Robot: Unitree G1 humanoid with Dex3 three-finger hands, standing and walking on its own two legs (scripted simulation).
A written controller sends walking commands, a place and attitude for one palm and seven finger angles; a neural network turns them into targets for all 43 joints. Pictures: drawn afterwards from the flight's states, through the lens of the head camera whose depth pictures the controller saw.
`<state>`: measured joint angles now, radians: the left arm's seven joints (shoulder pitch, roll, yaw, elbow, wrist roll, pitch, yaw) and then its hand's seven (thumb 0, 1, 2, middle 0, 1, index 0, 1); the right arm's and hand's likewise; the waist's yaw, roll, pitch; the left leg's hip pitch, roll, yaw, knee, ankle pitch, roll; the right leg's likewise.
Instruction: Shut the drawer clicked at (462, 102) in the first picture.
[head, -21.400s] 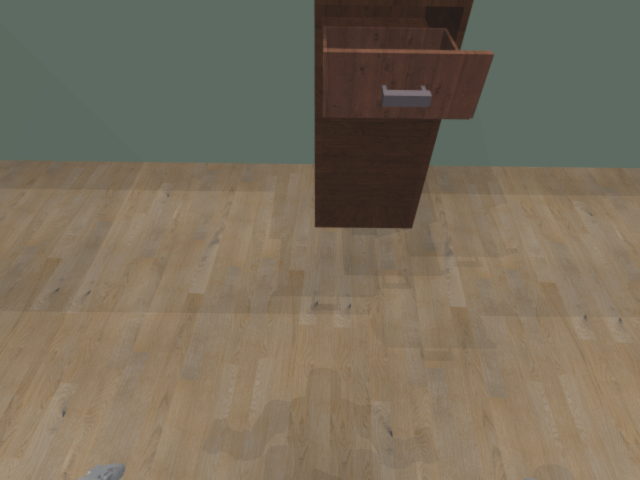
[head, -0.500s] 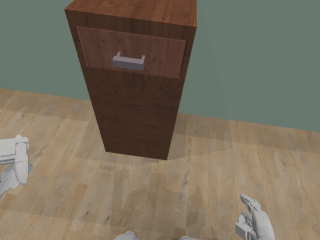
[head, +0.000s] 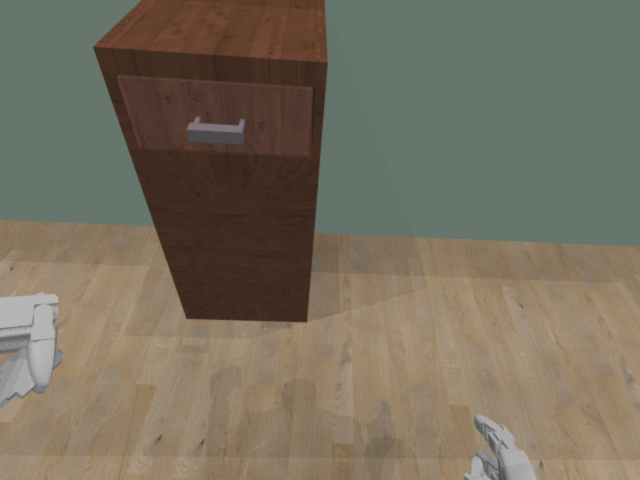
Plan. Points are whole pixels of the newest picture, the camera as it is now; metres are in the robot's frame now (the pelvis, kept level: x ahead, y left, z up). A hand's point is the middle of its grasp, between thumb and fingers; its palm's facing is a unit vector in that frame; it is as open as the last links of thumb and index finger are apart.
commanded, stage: stop stepping back and stand still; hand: left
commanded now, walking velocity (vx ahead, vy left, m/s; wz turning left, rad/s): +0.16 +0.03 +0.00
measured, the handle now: (218, 127) +0.76 +0.23 +0.04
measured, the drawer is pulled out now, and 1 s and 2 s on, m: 0.00 0.00 0.00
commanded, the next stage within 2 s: let the arm hang, fingers relaxed in 0.56 s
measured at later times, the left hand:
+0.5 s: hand out of the picture +0.14 +0.26 +0.17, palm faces +0.46 -0.80 -0.38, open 3.3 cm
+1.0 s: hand out of the picture -0.07 +0.19 -0.18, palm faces +0.16 -0.97 -0.18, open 3.3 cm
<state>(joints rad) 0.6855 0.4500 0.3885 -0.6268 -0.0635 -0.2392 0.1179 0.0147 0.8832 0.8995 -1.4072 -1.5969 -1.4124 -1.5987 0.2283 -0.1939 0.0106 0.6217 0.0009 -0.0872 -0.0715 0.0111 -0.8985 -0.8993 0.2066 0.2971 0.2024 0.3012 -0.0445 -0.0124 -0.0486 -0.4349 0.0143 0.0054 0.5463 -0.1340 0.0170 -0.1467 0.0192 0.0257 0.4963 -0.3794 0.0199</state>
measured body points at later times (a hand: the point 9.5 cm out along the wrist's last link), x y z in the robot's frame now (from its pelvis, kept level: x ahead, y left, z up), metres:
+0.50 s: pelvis -0.05 +0.00 +0.00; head -0.06 +0.02 +0.45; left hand +0.11 +0.30 +0.19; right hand +0.14 -0.20 -0.06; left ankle +0.09 +0.10 -0.73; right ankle -0.07 -0.13 -0.73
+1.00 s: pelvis -0.07 +0.00 -0.01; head -0.07 +0.03 +0.44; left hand -0.08 +0.24 -0.17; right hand +0.00 -0.26 -0.13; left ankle -0.01 +0.10 -0.73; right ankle -0.05 -0.12 -0.73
